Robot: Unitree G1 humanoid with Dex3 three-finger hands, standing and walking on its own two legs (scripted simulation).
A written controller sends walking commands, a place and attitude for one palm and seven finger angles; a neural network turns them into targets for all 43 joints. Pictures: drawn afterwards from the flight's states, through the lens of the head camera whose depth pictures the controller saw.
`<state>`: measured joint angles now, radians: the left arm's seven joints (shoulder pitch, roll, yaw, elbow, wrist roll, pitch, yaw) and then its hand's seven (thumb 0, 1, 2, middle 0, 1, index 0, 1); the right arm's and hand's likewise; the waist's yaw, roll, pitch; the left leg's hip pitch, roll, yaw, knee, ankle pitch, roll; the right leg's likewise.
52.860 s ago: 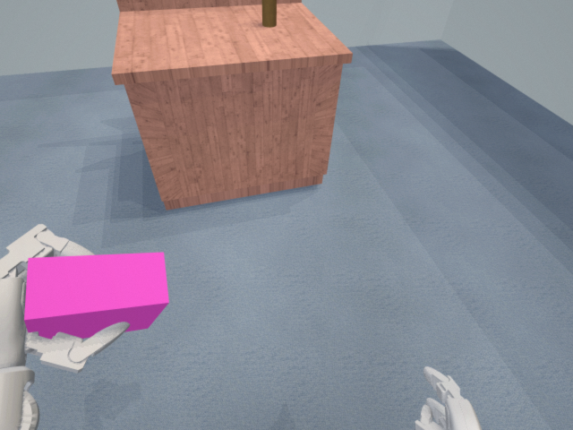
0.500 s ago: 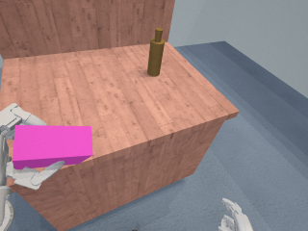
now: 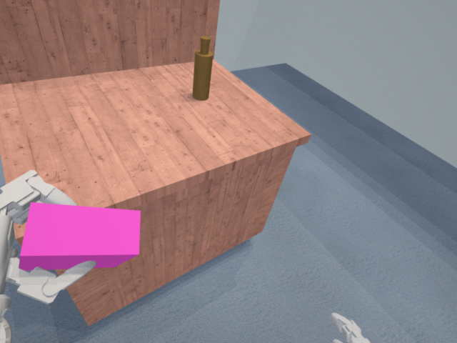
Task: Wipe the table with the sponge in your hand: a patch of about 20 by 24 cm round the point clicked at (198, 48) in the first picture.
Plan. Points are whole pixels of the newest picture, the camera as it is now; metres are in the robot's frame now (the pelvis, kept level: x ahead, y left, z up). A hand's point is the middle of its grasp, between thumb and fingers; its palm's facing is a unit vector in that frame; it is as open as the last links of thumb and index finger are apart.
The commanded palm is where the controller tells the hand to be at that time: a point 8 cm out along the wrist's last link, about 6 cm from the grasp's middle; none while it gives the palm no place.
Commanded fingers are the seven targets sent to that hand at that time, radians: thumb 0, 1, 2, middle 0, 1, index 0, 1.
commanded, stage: stop stepping back and stand still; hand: left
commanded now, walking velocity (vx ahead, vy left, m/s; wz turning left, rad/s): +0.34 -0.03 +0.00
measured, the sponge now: (96, 240) +0.22 +0.20 +0.14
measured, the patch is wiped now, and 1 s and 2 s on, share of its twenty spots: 1.00 1.00 1.00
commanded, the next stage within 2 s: stand and wait in 1.44 s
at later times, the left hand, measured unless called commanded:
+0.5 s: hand out of the picture +0.03 +0.28 +0.18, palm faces +0.46 -0.82 -0.34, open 9.9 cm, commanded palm -0.02 +0.31 +0.18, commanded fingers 0.00 0.10 1.30 -1.20 -1.60 -1.20 -1.60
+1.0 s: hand out of the picture -0.05 +0.27 +0.16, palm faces +0.45 -0.81 -0.36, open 9.9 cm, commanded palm -0.10 +0.30 +0.18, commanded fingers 0.00 0.10 1.30 -1.20 -1.60 -1.20 -1.60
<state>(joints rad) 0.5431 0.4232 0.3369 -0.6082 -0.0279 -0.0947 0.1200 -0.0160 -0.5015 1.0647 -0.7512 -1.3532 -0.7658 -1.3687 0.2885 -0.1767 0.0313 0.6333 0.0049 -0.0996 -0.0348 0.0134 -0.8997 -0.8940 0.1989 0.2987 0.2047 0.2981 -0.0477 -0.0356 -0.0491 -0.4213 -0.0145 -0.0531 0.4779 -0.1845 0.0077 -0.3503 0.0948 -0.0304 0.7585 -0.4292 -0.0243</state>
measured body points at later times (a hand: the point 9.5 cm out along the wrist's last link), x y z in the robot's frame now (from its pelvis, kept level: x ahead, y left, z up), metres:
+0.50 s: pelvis -0.17 +0.02 -0.02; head -0.22 +0.03 +0.43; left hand +0.00 +0.32 +0.20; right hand -0.02 -0.18 -0.10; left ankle -0.13 +0.15 -0.74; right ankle -0.13 -0.09 -0.71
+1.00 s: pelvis -0.25 +0.01 -0.02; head -0.29 +0.02 +0.43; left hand -0.08 +0.31 +0.18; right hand -0.10 -0.22 -0.10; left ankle -0.25 +0.12 -0.74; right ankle -0.21 -0.09 -0.73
